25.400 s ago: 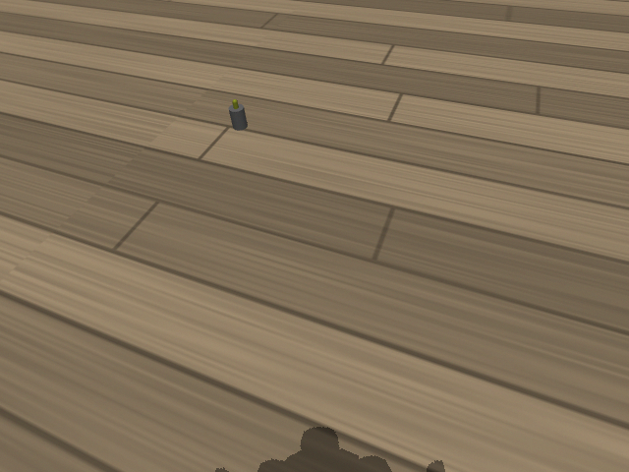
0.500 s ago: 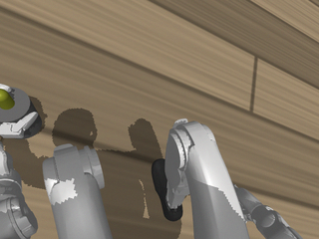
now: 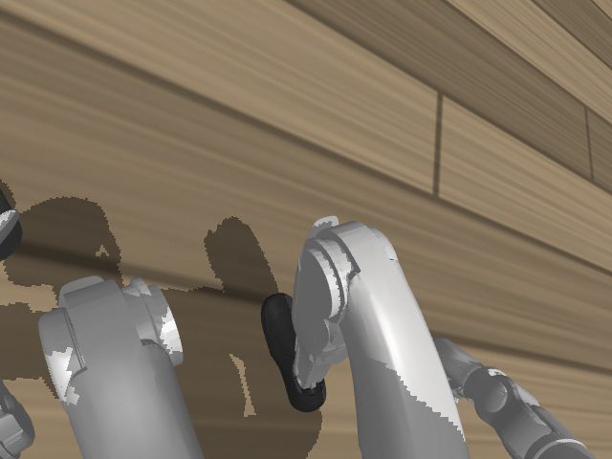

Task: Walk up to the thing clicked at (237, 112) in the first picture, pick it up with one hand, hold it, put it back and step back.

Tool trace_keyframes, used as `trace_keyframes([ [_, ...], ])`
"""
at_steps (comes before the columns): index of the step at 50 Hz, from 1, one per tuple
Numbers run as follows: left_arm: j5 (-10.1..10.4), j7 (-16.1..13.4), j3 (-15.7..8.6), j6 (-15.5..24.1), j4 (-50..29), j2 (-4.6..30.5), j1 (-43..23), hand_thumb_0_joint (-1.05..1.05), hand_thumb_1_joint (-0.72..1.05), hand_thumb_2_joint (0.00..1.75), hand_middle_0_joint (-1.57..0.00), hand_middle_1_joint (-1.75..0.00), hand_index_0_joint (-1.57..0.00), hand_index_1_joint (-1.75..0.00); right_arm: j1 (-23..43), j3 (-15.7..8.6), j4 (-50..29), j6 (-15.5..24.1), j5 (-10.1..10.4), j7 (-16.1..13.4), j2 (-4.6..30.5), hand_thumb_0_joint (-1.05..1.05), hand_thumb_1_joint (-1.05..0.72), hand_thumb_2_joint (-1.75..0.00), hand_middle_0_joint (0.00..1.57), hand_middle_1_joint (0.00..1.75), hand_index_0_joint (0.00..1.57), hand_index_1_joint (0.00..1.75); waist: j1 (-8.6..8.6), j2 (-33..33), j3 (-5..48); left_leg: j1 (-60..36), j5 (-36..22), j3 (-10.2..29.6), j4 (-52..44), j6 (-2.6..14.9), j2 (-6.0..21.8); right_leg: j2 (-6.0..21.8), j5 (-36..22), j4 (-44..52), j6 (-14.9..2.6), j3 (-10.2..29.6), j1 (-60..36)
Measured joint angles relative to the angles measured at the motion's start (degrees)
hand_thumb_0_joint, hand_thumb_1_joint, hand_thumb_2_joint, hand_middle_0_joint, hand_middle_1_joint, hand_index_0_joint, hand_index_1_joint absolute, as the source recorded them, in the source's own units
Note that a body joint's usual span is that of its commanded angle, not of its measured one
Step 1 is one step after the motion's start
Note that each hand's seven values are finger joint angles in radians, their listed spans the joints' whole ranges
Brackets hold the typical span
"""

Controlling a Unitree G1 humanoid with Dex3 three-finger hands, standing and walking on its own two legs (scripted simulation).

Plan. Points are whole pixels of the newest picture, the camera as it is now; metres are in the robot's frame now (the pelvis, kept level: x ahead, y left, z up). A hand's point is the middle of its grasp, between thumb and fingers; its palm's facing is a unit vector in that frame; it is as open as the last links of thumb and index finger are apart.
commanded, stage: lower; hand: left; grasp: from the side
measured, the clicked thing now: out of the picture +0.43 +0.28 -0.19
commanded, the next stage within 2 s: loosen in 0.16 s
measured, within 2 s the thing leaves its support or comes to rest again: rests again in 1.14 s
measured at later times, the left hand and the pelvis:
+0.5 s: hand out of the picture +0.43 +0.29 -0.17, palm faces +0.41 -0.91 +0.00, open 9.3 cm; pelvis -0.01 +0.01 +0.00, yaw -2 degrees
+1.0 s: hand out of the picture +0.44 +0.29 -0.16, palm faces +0.40 -0.92 +0.01, open 17.3 cm; pelvis -0.01 +0.01 +0.00, yaw -3 degrees
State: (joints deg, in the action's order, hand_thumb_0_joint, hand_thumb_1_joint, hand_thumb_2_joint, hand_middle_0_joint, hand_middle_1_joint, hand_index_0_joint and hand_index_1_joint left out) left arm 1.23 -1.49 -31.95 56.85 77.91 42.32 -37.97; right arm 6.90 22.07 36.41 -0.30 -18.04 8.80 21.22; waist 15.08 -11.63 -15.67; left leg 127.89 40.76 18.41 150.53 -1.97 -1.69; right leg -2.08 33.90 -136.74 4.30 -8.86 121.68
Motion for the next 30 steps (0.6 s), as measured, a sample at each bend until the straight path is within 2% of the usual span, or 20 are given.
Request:
trace_keyframes([
  [14,-0.8,-1.6,1.3,3.0,2.3,1.9,-0.3,0.00,-0.45,0.99,-0.62,-0.97,-0.91,-1.15,1.6,2.8,-0.8,-0.1,-1.3,0.3,-0.4,0.00,-0.92,-0.90,0.21,0.30,0.20,0.30,-0.30,-1.4,-1.0,-0.6,0.3,1.3,1.1,0.61,0.1,-0.5,-0.2,0.4,-0.05,-1.1,-1.4],
  [19,-0.3,-1.8,1.3,3.7,3.6,2.8,-0.6,0.00,-0.43,0.96,-0.63,-0.94,-0.92,-1.13,2.0,3.6,-1.4,-0.2,-1.6,0.3,-0.4,0.00,-0.92,-0.90,0.21,0.30,0.20,0.30,-0.13,-1.6,-1.3,-0.8,0.3,1.7,1.4,0.89,0.2,-0.8,-0.5,0.6,0.11,-1.5,-1.8],
  [25,0.1,-2.0,1.1,5.6,3.8,3.1,-1.3,-0.01,-0.33,0.79,-0.67,-0.83,-0.91,-0.97,1.8,4.3,-1.5,-0.5,-2.0,0.5,-0.5,0.00,-0.92,-0.90,0.21,0.30,0.20,0.30,-0.30,-2.1,-1.4,-1.1,0.2,2.1,1.6,0.92,0.4,-0.9,-0.8,0.8,-0.14,-1.8,-2.3],
  [30,-0.2,-1.5,2.0,6.3,4.6,4.2,-2.2,-0.01,-0.31,0.59,-0.65,-0.68,-0.78,-0.76,1.7,4.8,-1.9,-0.9,-2.1,0.5,-0.4,0.00,-0.92,-0.90,0.21,0.30,0.21,0.30,0.09,-1.9,-1.1,-1.1,-0.1,2.2,1.5,1.12,0.5,-1.1,-1.2,1.1,-0.06,-1.9,-2.3],
])
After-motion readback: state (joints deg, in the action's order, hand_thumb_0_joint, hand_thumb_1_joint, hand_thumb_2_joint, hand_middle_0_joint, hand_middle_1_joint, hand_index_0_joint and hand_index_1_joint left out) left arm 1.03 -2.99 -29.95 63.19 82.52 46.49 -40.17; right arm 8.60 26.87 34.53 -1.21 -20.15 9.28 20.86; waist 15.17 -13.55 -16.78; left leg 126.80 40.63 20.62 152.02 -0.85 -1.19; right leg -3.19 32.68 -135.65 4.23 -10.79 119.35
